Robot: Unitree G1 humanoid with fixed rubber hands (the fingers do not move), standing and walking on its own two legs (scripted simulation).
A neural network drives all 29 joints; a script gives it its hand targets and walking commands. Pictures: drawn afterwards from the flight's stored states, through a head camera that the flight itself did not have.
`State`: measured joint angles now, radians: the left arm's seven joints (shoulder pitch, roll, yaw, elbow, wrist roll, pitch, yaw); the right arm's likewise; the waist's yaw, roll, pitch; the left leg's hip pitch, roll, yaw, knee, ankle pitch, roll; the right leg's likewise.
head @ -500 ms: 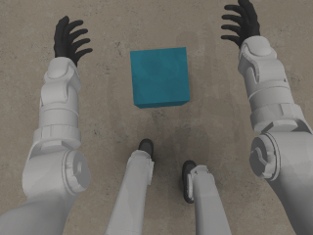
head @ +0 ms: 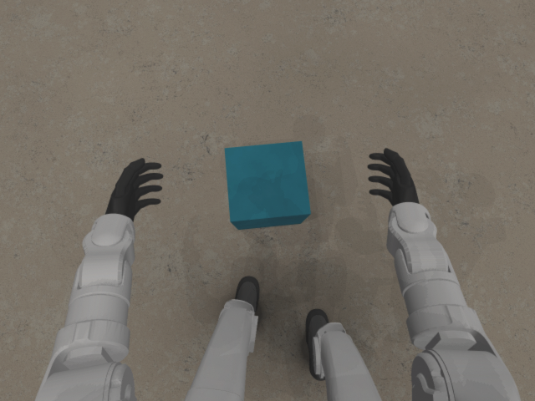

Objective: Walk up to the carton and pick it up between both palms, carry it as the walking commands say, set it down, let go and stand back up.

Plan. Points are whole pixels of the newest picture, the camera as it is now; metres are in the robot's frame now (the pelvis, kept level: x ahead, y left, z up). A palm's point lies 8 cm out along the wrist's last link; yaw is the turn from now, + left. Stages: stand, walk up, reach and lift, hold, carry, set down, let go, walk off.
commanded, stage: let go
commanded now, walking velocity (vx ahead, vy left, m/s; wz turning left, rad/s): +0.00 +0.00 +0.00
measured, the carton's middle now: (266, 190) +0.50 +0.07 -0.59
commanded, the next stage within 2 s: stand in 1.00 s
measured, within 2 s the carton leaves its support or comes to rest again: neither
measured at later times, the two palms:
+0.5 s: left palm (117, 316) +0.22 +0.22 -0.02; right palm (520, 315) +0.27 -0.24 -0.02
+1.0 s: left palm (120, 304) +0.23 +0.21 -0.01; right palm out of the picture +0.24 -0.25 +0.00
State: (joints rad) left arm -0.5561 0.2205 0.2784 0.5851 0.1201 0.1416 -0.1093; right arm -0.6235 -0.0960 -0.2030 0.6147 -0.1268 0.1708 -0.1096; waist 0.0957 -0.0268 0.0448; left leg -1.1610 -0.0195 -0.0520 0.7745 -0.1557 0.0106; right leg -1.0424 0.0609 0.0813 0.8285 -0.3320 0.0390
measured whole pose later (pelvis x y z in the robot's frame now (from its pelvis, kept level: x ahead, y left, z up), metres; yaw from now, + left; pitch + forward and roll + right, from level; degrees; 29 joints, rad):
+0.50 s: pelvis +0.06 -0.02 +0.06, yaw +1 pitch +4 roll +1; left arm 0.20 0.22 0.05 0.42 0.02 0.04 -0.08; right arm 0.10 -0.19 -0.05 0.50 -0.04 0.03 0.02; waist 0.03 -0.02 0.09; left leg -0.35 -0.02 -0.05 0.46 -0.18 -0.01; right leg -0.23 0.03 0.09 0.50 -0.34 -0.01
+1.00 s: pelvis +0.08 -0.02 +0.06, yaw +1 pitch -2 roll +1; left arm 0.23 0.22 0.03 0.39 0.02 0.18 -0.04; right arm 0.22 -0.21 -0.02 0.48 0.02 0.07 0.04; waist 0.00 -0.05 0.08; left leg -0.17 -0.03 -0.04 0.40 -0.19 -0.01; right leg -0.04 0.02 0.09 0.41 -0.33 -0.01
